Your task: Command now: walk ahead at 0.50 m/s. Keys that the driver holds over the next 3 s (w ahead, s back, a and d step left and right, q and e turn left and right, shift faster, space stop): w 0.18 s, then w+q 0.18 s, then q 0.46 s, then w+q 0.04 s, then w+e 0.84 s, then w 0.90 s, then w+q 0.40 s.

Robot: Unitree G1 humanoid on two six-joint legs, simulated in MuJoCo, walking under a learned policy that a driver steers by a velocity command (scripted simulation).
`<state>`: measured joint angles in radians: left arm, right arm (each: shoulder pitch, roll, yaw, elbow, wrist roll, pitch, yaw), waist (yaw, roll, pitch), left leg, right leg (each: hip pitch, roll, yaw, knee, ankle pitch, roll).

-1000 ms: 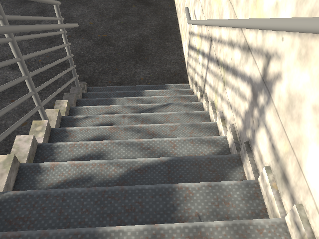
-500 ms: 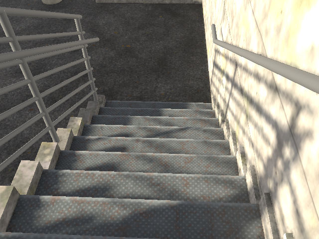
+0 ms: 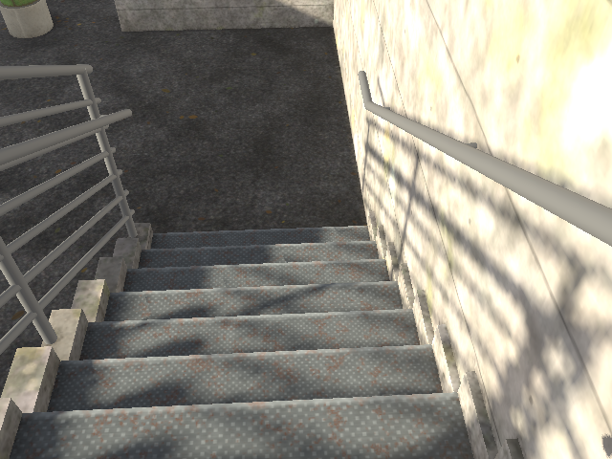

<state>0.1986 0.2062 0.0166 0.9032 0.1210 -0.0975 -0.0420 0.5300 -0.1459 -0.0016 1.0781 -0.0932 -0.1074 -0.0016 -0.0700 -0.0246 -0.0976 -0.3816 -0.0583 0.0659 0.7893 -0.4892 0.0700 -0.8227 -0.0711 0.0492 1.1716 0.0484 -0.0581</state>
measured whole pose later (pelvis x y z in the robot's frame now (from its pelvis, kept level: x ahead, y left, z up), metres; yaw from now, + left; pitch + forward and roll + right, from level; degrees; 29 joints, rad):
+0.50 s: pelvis +0.23 -0.04 -0.15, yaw +6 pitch +3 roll -3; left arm 0.49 0.15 -0.02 1.00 0.10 -0.11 -0.04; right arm 0.26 -0.23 -0.03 0.96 -0.08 -0.08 0.10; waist 0.03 0.03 -0.06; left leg -0.87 0.12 0.00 1.15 0.14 0.04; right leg -0.29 0.01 -0.21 0.66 -0.43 -0.05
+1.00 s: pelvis +0.42 +0.11 -0.31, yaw +20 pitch +2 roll +1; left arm 0.33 0.20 0.03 0.94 0.07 -0.08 -0.02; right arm 0.34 -0.22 -0.05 0.99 -0.06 -0.09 0.07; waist 0.03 -0.01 -0.02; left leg -0.40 -0.05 0.10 0.55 -0.19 0.10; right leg -0.77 -0.14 0.01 1.47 -0.33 -0.01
